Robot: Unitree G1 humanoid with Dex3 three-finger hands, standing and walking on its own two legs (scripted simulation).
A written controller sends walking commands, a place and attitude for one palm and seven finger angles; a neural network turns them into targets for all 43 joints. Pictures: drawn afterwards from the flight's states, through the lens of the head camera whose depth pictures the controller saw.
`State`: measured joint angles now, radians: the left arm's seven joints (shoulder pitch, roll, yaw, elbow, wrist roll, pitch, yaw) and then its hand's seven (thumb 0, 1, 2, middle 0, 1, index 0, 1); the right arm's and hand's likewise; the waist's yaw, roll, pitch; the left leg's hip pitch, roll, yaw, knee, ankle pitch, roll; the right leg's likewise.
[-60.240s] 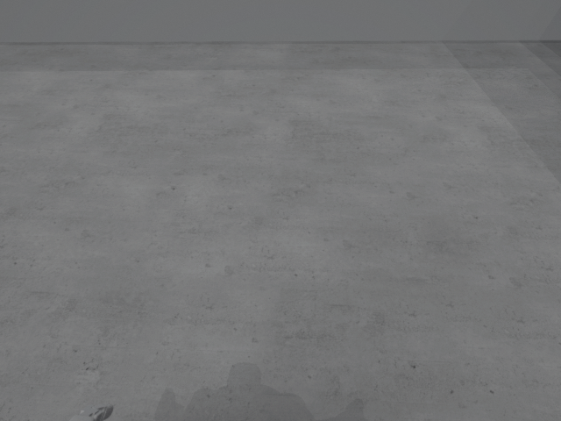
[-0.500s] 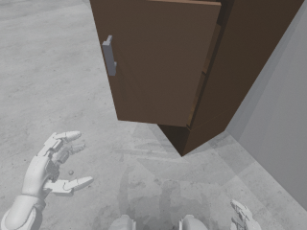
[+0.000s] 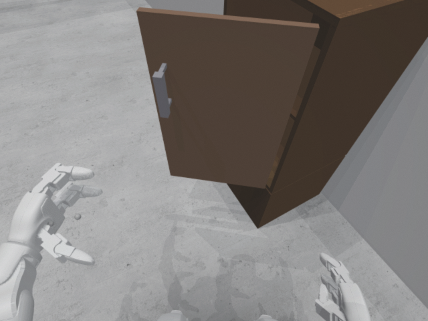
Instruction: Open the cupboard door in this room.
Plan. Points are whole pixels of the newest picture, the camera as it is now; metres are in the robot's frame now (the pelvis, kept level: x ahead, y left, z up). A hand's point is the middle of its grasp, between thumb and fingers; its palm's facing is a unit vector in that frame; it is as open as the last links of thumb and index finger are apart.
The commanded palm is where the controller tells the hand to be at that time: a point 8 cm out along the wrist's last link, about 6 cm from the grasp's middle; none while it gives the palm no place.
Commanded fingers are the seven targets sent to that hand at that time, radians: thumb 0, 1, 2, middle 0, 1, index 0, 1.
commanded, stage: raise the hand with hooked fingers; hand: left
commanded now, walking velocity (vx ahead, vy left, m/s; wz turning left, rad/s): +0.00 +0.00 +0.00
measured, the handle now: (164, 91) +0.60 +0.17 +0.07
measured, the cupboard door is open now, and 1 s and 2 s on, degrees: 52 52 52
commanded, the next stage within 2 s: move the hooked fingers beside the handle in 0.70 s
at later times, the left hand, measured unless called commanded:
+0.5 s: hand (76, 195) +0.30 +0.26 +0.08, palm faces -0.07 -1.00 -0.03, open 14.0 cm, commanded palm +0.27 +0.31 +0.09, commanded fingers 0.00 -0.50 0.30 -0.30 -1.20 -0.30 -1.20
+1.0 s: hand (75, 189) +0.31 +0.26 +0.08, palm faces -0.07 -1.00 -0.02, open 14.0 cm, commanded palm +0.30 +0.31 +0.08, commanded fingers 0.00 -0.50 0.30 -0.30 -1.20 -0.30 -1.20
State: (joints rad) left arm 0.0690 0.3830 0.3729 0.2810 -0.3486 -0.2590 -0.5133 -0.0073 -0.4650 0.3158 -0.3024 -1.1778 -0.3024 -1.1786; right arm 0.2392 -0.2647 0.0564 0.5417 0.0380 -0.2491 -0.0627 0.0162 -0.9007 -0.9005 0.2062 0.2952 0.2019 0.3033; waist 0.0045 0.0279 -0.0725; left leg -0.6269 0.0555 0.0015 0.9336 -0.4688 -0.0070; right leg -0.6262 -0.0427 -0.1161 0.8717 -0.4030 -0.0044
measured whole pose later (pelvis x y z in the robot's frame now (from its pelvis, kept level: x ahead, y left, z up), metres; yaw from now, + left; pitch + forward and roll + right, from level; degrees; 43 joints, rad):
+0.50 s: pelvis +0.00 +0.00 +0.01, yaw -1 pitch +9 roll -1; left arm -0.05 0.43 0.46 0.45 -0.36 -0.26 -0.59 -0.01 -0.50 0.30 -0.30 -1.20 -0.30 -1.20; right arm 0.31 -0.30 0.03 0.55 0.04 -0.21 -0.06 0.02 -0.90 -0.90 0.21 0.30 0.20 0.30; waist -0.02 0.02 -0.06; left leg -0.58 0.06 0.03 0.86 -0.44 -0.01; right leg -0.60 -0.03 -0.09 0.81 -0.37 -0.01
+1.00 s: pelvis -0.01 +0.00 +0.01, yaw +0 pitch +9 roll -1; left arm -0.20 0.45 0.44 0.58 -0.34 -0.28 -0.61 -0.01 -0.51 0.30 -0.30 -1.20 -0.30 -1.20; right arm 0.27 -0.29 0.06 0.57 0.04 -0.20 -0.08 0.02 -0.90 -0.90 0.21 0.30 0.20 0.30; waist -0.01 0.02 -0.06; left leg -0.61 0.05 0.01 0.88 -0.43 -0.01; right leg -0.62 -0.04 -0.11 0.83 -0.37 -0.01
